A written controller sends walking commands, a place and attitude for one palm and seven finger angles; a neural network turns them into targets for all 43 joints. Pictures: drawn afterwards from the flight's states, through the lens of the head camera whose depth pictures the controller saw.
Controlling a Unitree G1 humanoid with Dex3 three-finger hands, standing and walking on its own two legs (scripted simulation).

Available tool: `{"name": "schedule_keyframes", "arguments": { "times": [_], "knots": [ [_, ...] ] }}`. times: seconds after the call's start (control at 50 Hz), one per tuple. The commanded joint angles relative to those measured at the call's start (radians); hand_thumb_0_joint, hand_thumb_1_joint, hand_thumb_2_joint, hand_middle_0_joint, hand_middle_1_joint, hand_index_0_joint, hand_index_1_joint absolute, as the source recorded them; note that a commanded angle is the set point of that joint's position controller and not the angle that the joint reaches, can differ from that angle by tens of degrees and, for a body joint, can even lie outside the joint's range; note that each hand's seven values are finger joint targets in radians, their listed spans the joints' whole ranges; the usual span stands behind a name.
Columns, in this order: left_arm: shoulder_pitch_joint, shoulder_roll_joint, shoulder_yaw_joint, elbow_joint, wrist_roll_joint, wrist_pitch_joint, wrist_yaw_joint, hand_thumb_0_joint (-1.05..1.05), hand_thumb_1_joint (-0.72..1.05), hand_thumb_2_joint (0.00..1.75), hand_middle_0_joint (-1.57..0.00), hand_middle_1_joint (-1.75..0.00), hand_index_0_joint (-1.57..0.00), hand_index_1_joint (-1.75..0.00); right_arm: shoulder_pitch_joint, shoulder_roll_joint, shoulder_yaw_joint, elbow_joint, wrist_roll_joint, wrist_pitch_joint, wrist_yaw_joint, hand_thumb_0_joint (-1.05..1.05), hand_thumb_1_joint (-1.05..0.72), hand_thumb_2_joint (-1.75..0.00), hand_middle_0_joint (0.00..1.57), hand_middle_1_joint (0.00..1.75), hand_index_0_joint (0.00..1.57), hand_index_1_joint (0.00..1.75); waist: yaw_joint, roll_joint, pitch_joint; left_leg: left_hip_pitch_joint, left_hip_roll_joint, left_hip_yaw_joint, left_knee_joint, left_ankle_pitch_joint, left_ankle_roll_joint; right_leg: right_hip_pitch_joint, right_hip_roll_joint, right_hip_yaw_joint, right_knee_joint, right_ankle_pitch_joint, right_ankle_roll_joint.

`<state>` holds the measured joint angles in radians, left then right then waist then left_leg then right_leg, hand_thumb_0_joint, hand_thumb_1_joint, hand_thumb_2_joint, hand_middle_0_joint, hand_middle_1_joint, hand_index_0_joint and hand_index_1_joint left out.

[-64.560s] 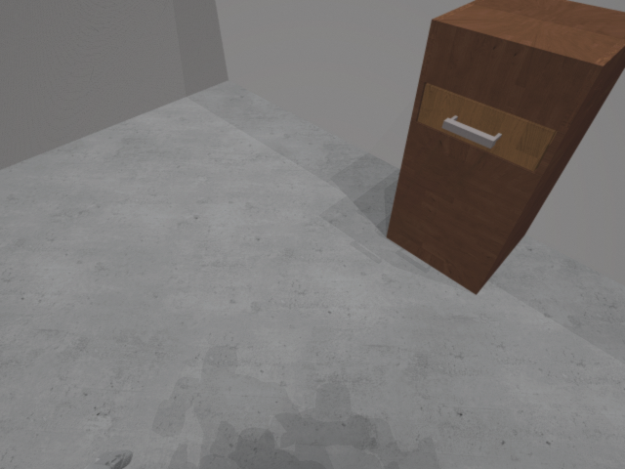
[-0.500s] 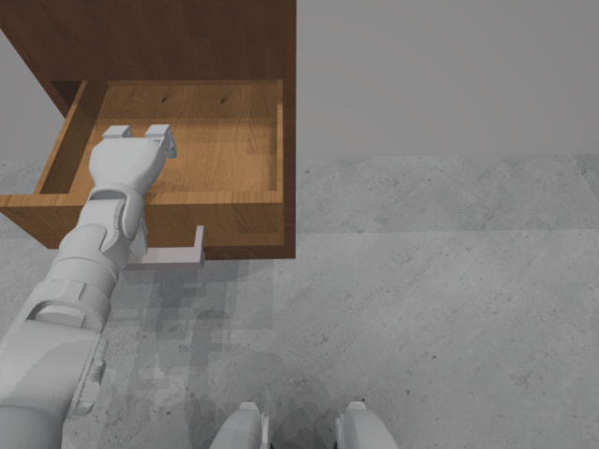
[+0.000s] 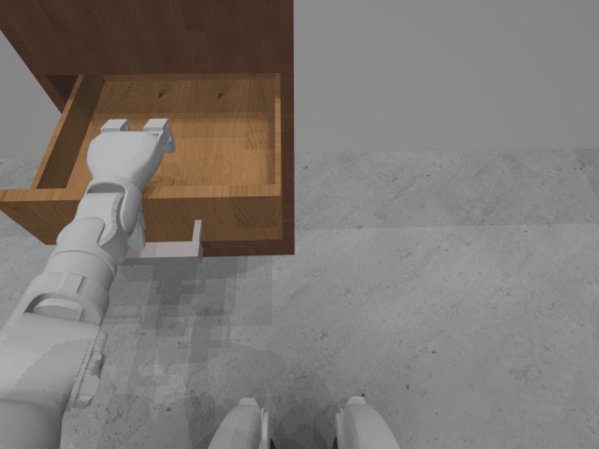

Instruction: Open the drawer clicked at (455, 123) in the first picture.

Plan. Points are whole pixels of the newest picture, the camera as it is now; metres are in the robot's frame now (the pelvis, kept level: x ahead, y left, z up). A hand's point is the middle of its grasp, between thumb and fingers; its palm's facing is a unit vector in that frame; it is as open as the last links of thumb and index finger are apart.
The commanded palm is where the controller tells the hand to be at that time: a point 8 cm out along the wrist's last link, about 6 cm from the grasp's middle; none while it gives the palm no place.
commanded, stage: re-aim the fingers above the handle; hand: left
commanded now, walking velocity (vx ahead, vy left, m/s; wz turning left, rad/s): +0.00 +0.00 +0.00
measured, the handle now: (148, 240) +0.41 +0.23 -0.02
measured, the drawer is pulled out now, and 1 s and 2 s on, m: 0.25 0.25 0.25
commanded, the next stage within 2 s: lower the fingers behind the handle in 1.10 s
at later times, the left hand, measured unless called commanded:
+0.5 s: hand (141, 180) +0.48 +0.23 +0.03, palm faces -0.05 +0.01 -1.00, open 14.7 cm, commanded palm +0.46 +0.22 +0.02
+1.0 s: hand (141, 179) +0.48 +0.23 +0.03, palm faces -0.05 +0.00 -1.00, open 14.7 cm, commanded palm +0.46 +0.23 +0.02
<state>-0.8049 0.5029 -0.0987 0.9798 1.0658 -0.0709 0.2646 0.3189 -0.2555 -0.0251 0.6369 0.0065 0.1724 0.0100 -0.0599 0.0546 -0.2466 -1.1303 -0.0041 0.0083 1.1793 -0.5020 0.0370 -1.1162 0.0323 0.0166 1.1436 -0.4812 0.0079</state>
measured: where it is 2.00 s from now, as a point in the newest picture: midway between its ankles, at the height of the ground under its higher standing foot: outside the picture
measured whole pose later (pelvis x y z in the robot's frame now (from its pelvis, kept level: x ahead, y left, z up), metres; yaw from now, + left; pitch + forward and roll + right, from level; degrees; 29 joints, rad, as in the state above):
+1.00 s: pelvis -0.03 -0.01 -0.02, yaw +0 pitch +27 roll -2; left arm -0.93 0.59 -0.04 1.09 1.08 -0.14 0.25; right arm 0.32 -0.27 0.02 0.62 0.02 0.10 -0.03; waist -0.11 0.06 -0.23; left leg -1.25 0.00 -0.01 1.26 -0.48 0.02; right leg -1.24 0.04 0.00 1.23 -0.47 0.00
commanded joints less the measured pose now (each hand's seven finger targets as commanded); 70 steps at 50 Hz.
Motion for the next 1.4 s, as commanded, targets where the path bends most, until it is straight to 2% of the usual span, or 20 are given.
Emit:
{"name": "schedule_keyframes", "arguments": {
  "times": [0.0,0.06,0.12,0.24,0.32,0.34,0.4,0.56,0.62,0.68,0.74,0.82,0.84,0.88,0.98,1.02,1.1,1.14,1.16,1.38],
  "knots": [
    [-0.045,-0.065,-0.045,0.036,-0.019,-0.023,0.006,0.00,-0.50,0.30,-0.30,-1.20,-0.30,-1.20,0.103,-0.154,-0.057,-0.070,-0.003,-0.027,-0.010,0.00,-0.90,-0.90,0.20,0.30,0.20,0.30,-0.084,-0.133,-0.174,0.231,0.000,-0.020,-0.135,0.202,0.015,0.088,0.024,-0.051,-0.169,0.153,-0.062],
    [-0.117,0.061,0.025,0.079,-0.003,-0.026,0.010,0.00,-0.50,0.30,-0.30,-1.20,-0.30,-1.20,0.112,-0.167,-0.047,-0.066,-0.001,-0.032,-0.023,0.00,-0.90,-0.90,0.20,0.30,0.20,0.30,-0.098,-0.154,-0.165,0.174,-0.001,-0.022,-0.110,0.183,0.019,0.077,0.023,-0.046,-0.154,0.143,-0.058],
    [-0.140,0.035,0.008,0.074,0.002,-0.034,0.012,0.00,-0.50,0.30,-0.30,-1.20,-0.30,-1.20,0.116,-0.162,-0.049,-0.067,-0.003,-0.042,-0.022,0.00,-0.90,-0.90,0.20,0.30,0.20,0.30,-0.097,-0.115,-0.166,0.179,-0.001,-0.025,-0.109,0.177,0.015,0.051,0.023,-0.047,-0.148,0.128,-0.061],
    [-0.128,0.044,0.009,0.081,-0.002,-0.031,0.012,0.00,-0.50,0.30,-0.30,-1.20,-0.30,-1.20,0.113,-0.161,-0.042,-0.082,0.000,-0.047,-0.022,0.00,-0.90,-0.90,0.20,0.30,0.20,0.30,-0.093,-0.124,-0.197,0.155,-0.007,-0.017,-0.096,0.142,0.016,0.071,0.022,-0.041,-0.147,0.105,-0.055],
    [-0.129,0.118,0.052,0.106,0.004,-0.024,0.009,0.00,-0.50,0.30,-0.30,-1.20,-0.30,-1.20,0.110,-0.169,-0.035,-0.085,0.005,-0.053,-0.030,0.00,-0.90,-0.90,0.20,0.30,0.20,0.30,-0.087,-0.148,-0.197,0.117,-0.007,-0.015,-0.094,0.097,0.020,0.087,0.023,-0.032,-0.156,0.068,-0.055],
    [-0.152,0.090,0.021,0.094,0.003,-0.026,0.005,0.00,-0.50,0.30,-0.30,-1.20,-0.30,-1.20,0.109,-0.166,-0.033,-0.087,0.005,-0.056,-0.029,0.00,-0.90,-0.90,0.20,0.30,0.20,0.30,-0.094,-0.121,-0.196,0.118,-0.011,-0.011,-0.092,0.091,0.019,0.080,0.021,-0.030,-0.156,0.064,-0.052],
    [-0.150,0.126,0.041,0.110,0.002,-0.022,0.001,0.00,-0.50,0.30,-0.30,-1.20,-0.30,-1.20,0.108,-0.170,-0.029,-0.088,0.011,-0.062,-0.034,0.00,-0.90,-0.90,0.20,0.30,0.20,0.30,-0.097,-0.156,-0.180,0.095,-0.013,-0.008,-0.093,0.052,0.022,0.087,0.020,-0.024,-0.173,0.019,-0.048],
    [-0.195,0.150,0.043,0.113,0.006,-0.039,-0.006,0.00,-0.50,0.30,-0.30,-1.20,-0.30,-1.20,0.122,-0.172,-0.026,-0.079,0.012,-0.077,-0.044,0.00,-0.90,-0.90,0.20,0.30,0.20,0.30,-0.108,-0.126,-0.168,0.081,-0.010,-0.011,-0.088,0.032,0.021,0.050,0.020,-0.027,-0.163,-0.002,-0.048],
    [-0.169,0.171,0.072,0.115,0.000,-0.045,-0.003,0.00,-0.50,0.30,-0.30,-1.20,-0.30,-1.20,0.125,-0.174,-0.028,-0.078,0.010,-0.083,-0.042,0.00,-0.90,-0.90,0.20,0.30,0.20,0.30,-0.092,-0.126,-0.183,0.081,-0.008,-0.009,-0.086,0.044,0.022,0.059,0.021,-0.026,-0.159,0.014,-0.051],
    [-0.206,0.147,0.040,0.112,0.003,-0.047,0.000,0.00,-0.50,0.30,-0.30,-1.20,-0.30,-1.20,0.127,-0.172,-0.026,-0.077,0.012,-0.086,-0.045,0.00,-0.90,-0.90,0.20,0.30,0.20,0.30,-0.109,-0.134,-0.178,0.068,-0.013,-0.009,-0.080,0.031,0.022,0.051,0.019,-0.023,-0.162,-0.004,-0.045],
    [-0.182,0.195,0.080,0.126,0.000,-0.045,0.004,0.00,-0.50,0.30,-0.30,-1.20,-0.30,-1.20,0.132,-0.177,-0.022,-0.077,0.013,-0.087,-0.046,0.00,-0.90,-0.90,0.20,0.30,0.20,0.30,-0.094,-0.134,-0.186,0.066,-0.012,-0.010,-0.082,0.043,0.022,0.067,0.021,-0.026,-0.155,0.009,-0.048],
    [-0.226,0.202,0.073,0.128,-0.003,-0.042,0.005,0.00,-0.50,0.30,-0.30,-1.20,-0.30,-1.20,0.130,-0.177,-0.020,-0.079,0.015,-0.092,-0.050,0.00,-0.90,-0.90,0.20,0.30,0.20,0.30,-0.111,-0.146,-0.168,0.046,-0.014,-0.006,-0.076,0.017,0.024,0.056,0.018,-0.020,-0.167,-0.021,-0.044],
    [-0.213,0.227,0.089,0.139,0.004,-0.043,0.006,0.00,-0.50,0.30,-0.30,-1.20,-0.30,-1.20,0.126,-0.181,-0.017,-0.082,0.017,-0.091,-0.051,0.00,-0.90,-0.90,0.20,0.30,0.20,0.30,-0.101,-0.156,-0.171,0.042,-0.018,-0.009,-0.078,0.008,0.023,0.059,0.019,-0.022,-0.163,-0.035,-0.043],
    [-0.229,0.207,0.072,0.139,0.008,-0.043,0.010,0.00,-0.50,0.30,-0.30,-1.20,-0.30,-1.20,0.125,-0.178,-0.018,-0.082,0.016,-0.093,-0.052,0.00,-0.90,-0.90,0.20,0.30,0.20,0.30,-0.111,-0.146,-0.171,0.048,-0.016,-0.011,-0.075,0.012,0.024,0.047,0.019,-0.024,-0.160,-0.026,-0.043],
    [-0.190,0.182,0.071,0.132,0.010,-0.043,0.013,0.00,-0.50,0.30,-0.30,-1.20,-0.30,-1.20,0.130,-0.175,-0.021,-0.084,0.012,-0.089,-0.045,0.00,-0.90,-0.90,0.20,0.30,0.20,0.30,-0.093,-0.122,-0.201,0.079,-0.013,-0.015,-0.078,0.052,0.019,0.050,0.023,-0.034,-0.142,0.022,-0.048],
    [-0.218,0.152,0.051,0.126,0.011,-0.040,0.015,0.00,-0.50,0.30,-0.30,-1.20,-0.30,-1.20,0.130,-0.173,-0.025,-0.081,0.011,-0.089,-0.044,0.00,-0.90,-0.90,0.20,0.30,0.20,0.30,-0.110,-0.134,-0.192,0.082,-0.010,-0.018,-0.076,0.044,0.021,0.031,0.023,-0.033,-0.144,0.016,-0.046],
    [-0.216,0.191,0.068,0.140,0.017,-0.031,0.015,0.00,-0.50,0.30,-0.30,-1.20,-0.30,-1.20,0.128,-0.178,-0.020,-0.079,0.014,-0.088,-0.047,0.00,-0.90,-0.90,0.20,0.30,0.20,0.30,-0.103,-0.127,-0.194,0.069,-0.014,-0.014,-0.075,0.034,0.021,0.048,0.022,-0.029,-0.148,0.005,-0.046],
    [-0.221,0.152,0.042,0.126,0.013,-0.033,0.011,0.00,-0.50,0.30,-0.30,-1.20,-0.30,-1.20,0.133,-0.174,-0.024,-0.078,0.013,-0.088,-0.044,0.00,-0.90,-0.90,0.20,0.30,0.20,0.30,-0.108,-0.119,-0.201,0.083,-0.014,-0.013,-0.076,0.040,0.021,0.045,0.021,-0.031,-0.148,0.014,-0.044],
    [-0.207,0.182,0.068,0.136,0.014,-0.031,0.013,0.00,-0.50,0.30,-0.30,-1.20,-0.30,-1.20,0.133,-0.178,-0.023,-0.075,0.014,-0.086,-0.046,0.00,-0.90,-0.90,0.20,0.30,0.20,0.30,-0.103,-0.139,-0.198,0.080,-0.011,-0.017,-0.077,0.044,0.021,0.050,0.023,-0.031,-0.147,0.018,-0.046],
    [-0.215,0.145,0.033,0.139,0.026,-0.032,0.006,0.00,-0.50,0.30,-0.30,-1.20,-0.30,-1.20,0.116,-0.174,-0.025,-0.063,0.010,-0.093,-0.045,0.00,-0.90,-0.90,0.20,0.30,0.20,0.30,-0.114,-0.128,-0.174,0.039,-0.018,-0.011,-0.046,0.027,0.025,0.002,0.021,-0.031,-0.130,-0.009,-0.048]
  ]
}}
